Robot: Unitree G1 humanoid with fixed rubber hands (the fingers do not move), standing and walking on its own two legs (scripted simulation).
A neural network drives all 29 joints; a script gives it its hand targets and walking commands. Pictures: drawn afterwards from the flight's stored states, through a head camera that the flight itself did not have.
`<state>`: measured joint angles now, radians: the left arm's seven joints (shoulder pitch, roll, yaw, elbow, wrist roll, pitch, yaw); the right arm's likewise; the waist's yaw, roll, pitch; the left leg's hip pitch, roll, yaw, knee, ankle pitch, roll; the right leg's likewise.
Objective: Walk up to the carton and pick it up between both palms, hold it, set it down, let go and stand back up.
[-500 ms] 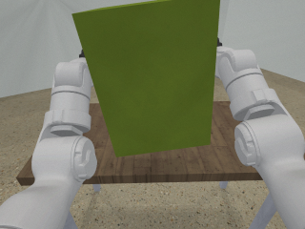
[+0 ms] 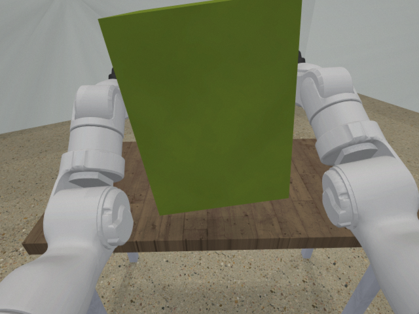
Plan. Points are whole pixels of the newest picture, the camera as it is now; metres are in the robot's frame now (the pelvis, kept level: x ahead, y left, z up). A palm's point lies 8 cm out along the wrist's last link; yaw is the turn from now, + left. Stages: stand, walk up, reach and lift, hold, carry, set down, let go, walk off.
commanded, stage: hold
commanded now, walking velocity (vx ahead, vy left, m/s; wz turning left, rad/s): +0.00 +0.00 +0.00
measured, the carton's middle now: (208, 96) +0.38 +0.00 +0.32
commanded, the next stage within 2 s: none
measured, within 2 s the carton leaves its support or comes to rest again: neither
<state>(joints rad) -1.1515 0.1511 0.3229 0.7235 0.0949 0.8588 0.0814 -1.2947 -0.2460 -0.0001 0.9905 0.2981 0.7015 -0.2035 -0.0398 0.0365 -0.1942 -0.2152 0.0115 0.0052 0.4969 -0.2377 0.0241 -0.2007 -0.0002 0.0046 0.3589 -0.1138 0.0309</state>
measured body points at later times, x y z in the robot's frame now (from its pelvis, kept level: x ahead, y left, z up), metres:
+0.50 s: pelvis +0.00 +0.00 +0.00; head -0.09 +0.00 +0.44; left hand +0.39 +0.15 +0.32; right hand +0.39 -0.16 +0.34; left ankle +0.02 +0.10 -0.74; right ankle +0.05 -0.14 -0.74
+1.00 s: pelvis +0.00 +0.00 +0.00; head -0.09 +0.00 +0.44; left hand +0.39 +0.15 +0.32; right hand +0.39 -0.16 +0.34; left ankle +0.02 +0.10 -0.74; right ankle +0.05 -0.14 -0.74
